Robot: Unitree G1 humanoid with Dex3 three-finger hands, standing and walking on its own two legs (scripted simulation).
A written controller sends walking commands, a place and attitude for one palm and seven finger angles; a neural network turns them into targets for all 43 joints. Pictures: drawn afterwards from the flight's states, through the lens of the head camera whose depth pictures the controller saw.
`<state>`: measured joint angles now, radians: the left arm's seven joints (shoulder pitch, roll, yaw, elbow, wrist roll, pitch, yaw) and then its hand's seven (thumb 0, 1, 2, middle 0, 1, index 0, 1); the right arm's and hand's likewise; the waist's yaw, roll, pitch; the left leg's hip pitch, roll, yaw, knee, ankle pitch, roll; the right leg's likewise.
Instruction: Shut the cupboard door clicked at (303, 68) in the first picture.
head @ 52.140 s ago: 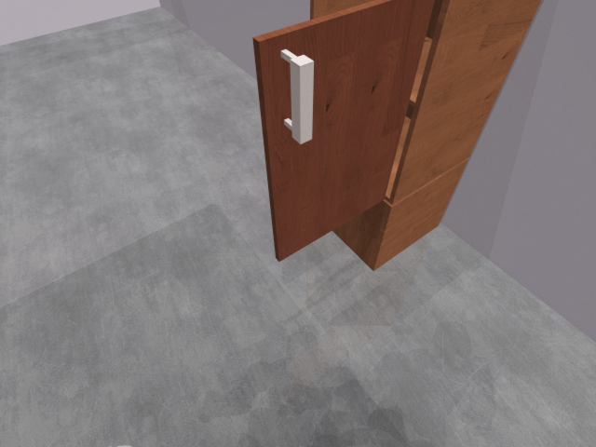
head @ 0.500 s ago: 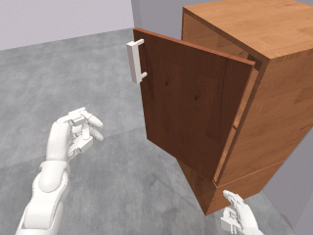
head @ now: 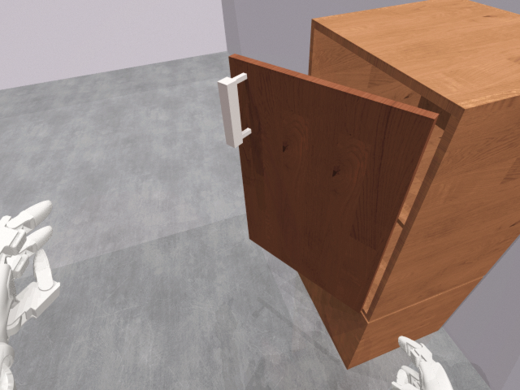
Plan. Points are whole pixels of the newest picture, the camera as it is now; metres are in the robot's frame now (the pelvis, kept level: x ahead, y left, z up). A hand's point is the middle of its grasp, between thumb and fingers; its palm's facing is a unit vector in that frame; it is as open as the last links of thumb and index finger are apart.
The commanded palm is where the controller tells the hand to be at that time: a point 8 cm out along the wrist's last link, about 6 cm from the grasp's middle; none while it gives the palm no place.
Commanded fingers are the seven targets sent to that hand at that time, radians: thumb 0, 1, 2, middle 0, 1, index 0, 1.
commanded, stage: draw the hand back to the body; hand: left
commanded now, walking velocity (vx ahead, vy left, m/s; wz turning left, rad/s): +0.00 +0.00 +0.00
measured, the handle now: (238, 110) +0.61 +0.12 +0.15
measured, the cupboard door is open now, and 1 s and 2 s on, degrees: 30 30 30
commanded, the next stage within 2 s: step back with the hand held close in 0.28 s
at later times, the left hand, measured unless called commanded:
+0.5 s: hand (57, 278) +0.19 +0.26 +0.16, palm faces +0.41 -0.79 -0.45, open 7.4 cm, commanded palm +0.14 +0.30 +0.17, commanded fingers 0.00 0.90 0.90 -0.20 -0.30 -0.20 -0.30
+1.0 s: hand (0, 325) +0.13 +0.30 +0.15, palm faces +0.40 -0.77 -0.49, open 7.4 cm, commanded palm +0.08 +0.33 +0.17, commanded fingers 0.00 0.90 0.90 -0.20 -0.30 -0.20 -0.30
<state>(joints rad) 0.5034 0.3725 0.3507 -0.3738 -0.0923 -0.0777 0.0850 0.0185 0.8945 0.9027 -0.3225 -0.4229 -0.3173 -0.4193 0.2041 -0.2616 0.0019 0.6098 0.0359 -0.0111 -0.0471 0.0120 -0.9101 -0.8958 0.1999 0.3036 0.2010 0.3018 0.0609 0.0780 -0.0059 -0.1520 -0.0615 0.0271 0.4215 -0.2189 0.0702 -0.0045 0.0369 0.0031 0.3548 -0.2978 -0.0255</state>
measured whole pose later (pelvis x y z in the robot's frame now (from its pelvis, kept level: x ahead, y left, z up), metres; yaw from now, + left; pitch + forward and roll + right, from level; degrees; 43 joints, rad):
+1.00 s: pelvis -0.07 +0.03 -0.01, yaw -1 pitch +0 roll -3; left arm 0.53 0.44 0.43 -0.46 -0.05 -0.17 0.12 0.02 0.89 0.90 -0.21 -0.30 -0.21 -0.30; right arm 0.22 -0.25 0.00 0.53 0.03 0.03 -0.08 0.01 -0.91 -0.90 0.20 0.30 0.20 0.30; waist 0.01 0.04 -0.01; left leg -0.39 -0.05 0.06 0.56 -0.18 0.12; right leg -0.27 0.04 0.02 0.54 -0.28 0.02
